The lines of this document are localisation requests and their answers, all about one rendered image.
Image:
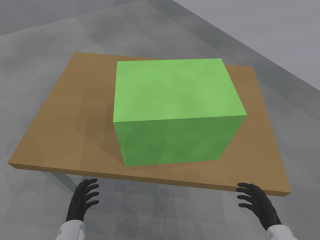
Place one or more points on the left robot hand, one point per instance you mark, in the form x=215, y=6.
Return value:
x=78, y=205

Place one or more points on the robot left forearm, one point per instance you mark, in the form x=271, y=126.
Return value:
x=72, y=230

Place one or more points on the carton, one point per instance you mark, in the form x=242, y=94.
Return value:
x=174, y=111

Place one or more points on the right robot hand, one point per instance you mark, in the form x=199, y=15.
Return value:
x=261, y=205

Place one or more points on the table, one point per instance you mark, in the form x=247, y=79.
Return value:
x=73, y=133

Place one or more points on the robot right forearm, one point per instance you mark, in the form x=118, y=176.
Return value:
x=279, y=232

